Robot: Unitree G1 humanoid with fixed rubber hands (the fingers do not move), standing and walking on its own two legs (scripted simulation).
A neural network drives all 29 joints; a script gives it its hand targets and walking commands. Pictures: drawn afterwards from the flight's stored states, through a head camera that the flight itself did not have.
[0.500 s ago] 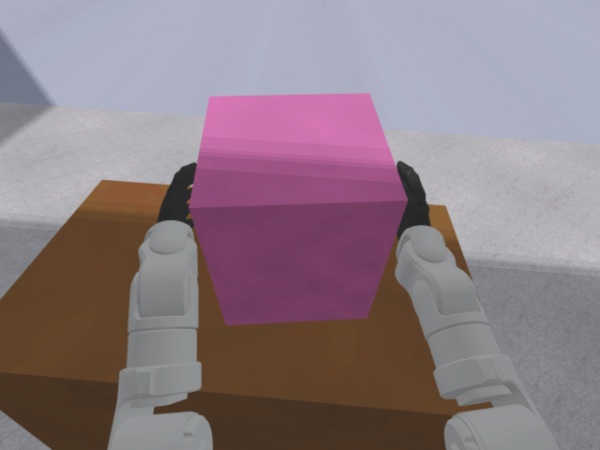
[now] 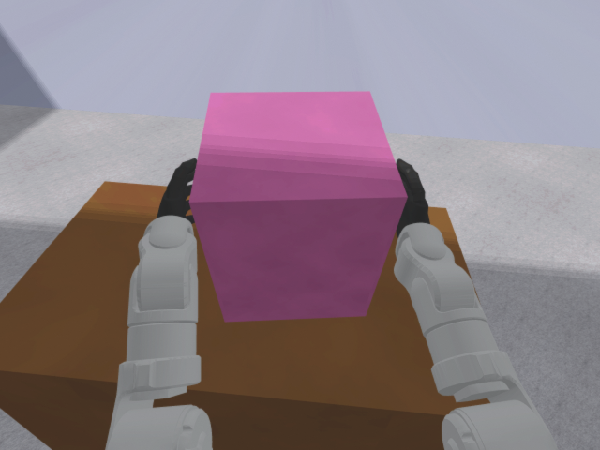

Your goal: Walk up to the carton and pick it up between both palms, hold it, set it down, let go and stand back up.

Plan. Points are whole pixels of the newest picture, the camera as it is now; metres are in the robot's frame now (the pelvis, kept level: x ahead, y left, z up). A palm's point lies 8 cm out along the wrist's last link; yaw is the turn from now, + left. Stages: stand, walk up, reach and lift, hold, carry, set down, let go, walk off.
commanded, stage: hold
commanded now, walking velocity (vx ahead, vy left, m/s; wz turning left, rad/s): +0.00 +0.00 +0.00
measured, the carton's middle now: (293, 212) +0.40 +0.00 +0.16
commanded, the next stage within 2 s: none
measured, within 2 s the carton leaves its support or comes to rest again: neither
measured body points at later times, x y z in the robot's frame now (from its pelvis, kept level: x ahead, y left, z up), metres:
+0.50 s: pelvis +0.00 +0.00 +0.00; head -0.04 +0.03 +0.45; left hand +0.37 +0.16 +0.17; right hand +0.36 -0.14 +0.17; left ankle +0.03 +0.12 -0.75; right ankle +0.02 -0.13 -0.75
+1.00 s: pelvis +0.00 +0.00 +0.00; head -0.04 +0.02 +0.45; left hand +0.37 +0.15 +0.17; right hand +0.36 -0.15 +0.17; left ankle +0.03 +0.12 -0.75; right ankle +0.02 -0.13 -0.75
